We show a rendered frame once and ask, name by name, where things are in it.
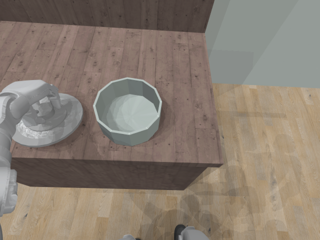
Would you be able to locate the robot left upper arm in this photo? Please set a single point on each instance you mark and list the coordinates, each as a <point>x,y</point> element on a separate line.
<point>8,192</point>

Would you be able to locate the lid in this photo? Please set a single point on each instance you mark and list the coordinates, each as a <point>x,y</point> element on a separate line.
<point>63,123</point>

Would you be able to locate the robot right foot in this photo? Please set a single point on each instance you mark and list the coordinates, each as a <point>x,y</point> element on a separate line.
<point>178,229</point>

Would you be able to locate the table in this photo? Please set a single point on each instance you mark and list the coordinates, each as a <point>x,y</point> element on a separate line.
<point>80,46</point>

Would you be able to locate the knob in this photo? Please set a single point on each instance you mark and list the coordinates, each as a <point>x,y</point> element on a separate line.
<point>46,110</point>

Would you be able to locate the pot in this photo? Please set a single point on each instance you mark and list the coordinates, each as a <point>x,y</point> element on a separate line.
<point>128,111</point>

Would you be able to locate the robot right shin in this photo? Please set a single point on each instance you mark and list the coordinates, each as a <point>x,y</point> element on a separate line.
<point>188,228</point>

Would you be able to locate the robot left forearm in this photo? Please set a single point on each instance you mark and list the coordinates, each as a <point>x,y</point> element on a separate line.
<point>13,105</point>

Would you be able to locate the left robot hand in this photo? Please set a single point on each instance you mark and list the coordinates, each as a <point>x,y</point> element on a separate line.
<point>34,91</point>

